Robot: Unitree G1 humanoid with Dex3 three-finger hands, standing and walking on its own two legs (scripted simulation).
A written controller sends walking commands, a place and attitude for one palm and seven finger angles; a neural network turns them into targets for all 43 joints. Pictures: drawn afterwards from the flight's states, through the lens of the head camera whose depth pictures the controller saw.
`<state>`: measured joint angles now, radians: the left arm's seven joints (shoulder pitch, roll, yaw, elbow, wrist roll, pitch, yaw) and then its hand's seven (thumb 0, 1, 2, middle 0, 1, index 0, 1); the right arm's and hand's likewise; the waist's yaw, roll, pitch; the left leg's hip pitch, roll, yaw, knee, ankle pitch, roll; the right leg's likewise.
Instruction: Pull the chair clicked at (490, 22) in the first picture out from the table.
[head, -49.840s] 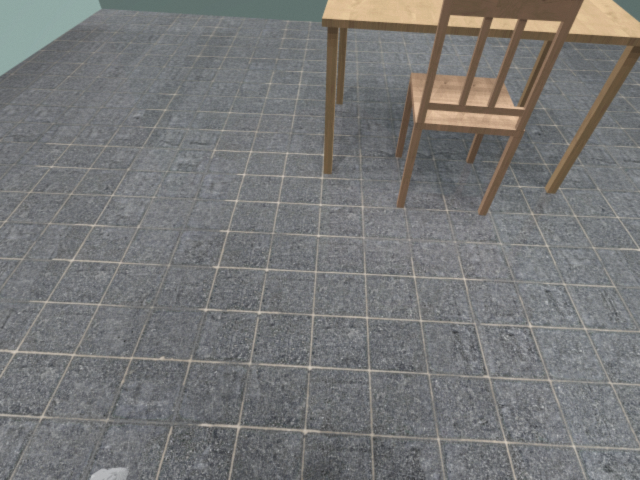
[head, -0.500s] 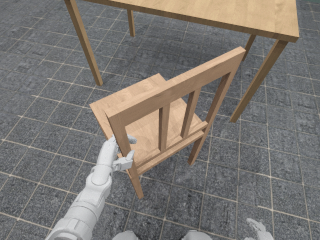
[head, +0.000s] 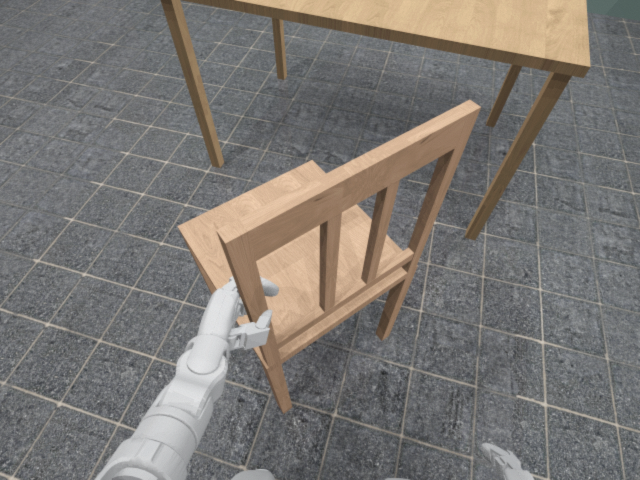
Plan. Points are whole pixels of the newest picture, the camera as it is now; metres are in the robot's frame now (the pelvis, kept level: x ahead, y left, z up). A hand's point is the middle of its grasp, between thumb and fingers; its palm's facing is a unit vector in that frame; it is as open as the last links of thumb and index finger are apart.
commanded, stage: stop walking, hand still on the chair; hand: left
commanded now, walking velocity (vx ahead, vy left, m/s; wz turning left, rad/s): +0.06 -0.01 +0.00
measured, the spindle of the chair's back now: (328, 267) +0.43 +0.00 -0.08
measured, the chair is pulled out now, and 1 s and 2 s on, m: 0.55 0.59 0.59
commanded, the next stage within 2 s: open the thumb and straighten the fingers in 0.78 s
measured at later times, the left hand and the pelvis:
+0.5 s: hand (252, 355) +0.27 +0.11 -0.05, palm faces -0.11 -0.97 -0.21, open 5.9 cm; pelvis +0.00 +0.00 +0.01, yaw -1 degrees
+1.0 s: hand (249, 352) +0.28 +0.11 -0.05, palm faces -0.11 -0.98 -0.18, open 6.1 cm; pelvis +0.01 -0.01 +0.00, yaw +0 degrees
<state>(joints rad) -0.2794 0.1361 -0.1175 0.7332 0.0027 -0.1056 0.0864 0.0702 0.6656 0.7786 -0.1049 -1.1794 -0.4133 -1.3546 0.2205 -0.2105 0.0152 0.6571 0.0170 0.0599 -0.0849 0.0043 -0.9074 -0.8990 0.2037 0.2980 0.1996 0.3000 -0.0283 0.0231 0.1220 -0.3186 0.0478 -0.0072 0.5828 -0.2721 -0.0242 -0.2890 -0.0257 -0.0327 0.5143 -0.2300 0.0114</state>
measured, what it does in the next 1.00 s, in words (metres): stands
